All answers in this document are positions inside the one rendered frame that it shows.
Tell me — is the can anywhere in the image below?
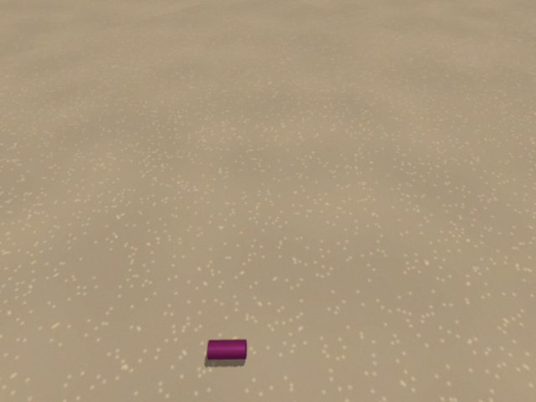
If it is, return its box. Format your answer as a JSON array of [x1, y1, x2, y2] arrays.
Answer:
[[207, 339, 246, 359]]

